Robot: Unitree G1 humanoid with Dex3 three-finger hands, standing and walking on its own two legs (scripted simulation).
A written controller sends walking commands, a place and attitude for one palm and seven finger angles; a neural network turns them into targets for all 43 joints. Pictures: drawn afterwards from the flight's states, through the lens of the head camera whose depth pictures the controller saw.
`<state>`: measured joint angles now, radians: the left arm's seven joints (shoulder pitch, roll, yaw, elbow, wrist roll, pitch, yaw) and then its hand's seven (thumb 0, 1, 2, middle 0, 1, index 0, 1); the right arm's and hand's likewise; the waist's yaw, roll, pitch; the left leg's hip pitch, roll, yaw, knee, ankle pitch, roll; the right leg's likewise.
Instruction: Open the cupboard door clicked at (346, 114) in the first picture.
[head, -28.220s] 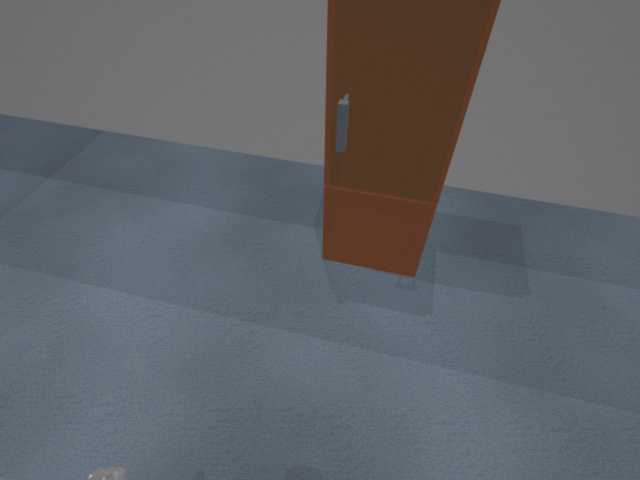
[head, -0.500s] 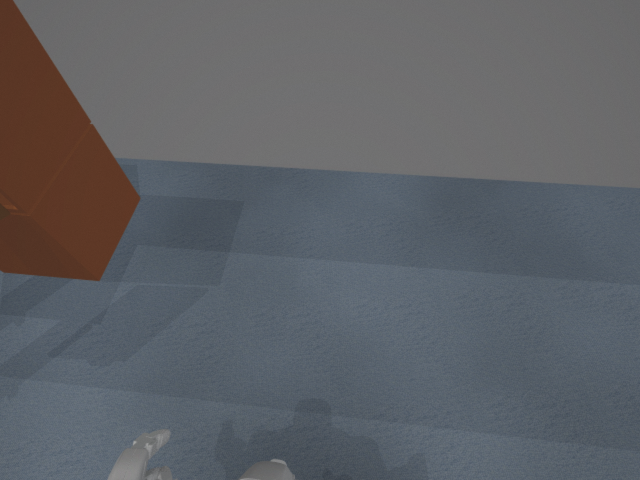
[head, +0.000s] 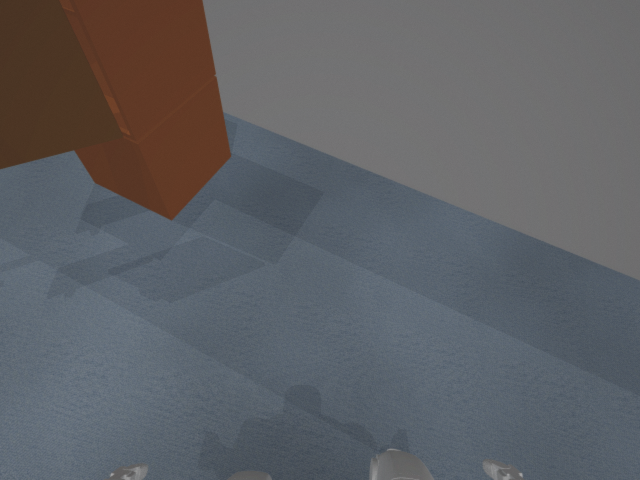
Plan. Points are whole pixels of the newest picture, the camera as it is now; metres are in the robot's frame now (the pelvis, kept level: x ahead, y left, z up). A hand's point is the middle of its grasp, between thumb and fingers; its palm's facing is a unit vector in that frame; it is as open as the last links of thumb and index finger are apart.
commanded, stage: turn to face it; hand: left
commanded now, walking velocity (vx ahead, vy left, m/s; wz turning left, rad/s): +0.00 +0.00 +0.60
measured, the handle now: out of the picture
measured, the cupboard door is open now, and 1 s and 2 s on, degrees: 54 54 54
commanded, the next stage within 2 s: take the last steps up to it in 0.84 s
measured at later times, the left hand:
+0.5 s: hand out of the picture +0.04 +0.14 -0.16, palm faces +0.32 -0.92 -0.21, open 7.3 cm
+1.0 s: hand out of the picture +0.03 +0.18 -0.16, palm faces +0.47 -0.85 -0.22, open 7.4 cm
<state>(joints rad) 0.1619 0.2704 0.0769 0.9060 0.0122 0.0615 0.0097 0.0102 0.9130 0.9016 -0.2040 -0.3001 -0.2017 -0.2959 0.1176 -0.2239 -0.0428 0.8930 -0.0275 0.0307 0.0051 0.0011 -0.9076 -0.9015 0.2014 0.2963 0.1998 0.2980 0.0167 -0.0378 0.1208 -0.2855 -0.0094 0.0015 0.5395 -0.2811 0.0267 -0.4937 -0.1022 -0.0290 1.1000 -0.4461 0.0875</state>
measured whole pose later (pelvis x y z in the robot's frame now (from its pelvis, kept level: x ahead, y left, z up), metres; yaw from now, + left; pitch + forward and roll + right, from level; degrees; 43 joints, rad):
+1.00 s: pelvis +0.05 -0.04 +0.01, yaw +27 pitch +1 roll -1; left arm 0.14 0.23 0.05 0.95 0.01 0.05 0.01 0.01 0.91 0.90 -0.20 -0.30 -0.20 -0.30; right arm 0.20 -0.18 -0.03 0.98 -0.03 0.03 -0.01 0.00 -0.91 -0.90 0.20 0.30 0.20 0.30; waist 0.00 -0.01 0.07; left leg -0.23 -0.01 -0.01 0.45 -0.24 0.04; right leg -0.35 -0.06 -0.04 0.80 -0.43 0.07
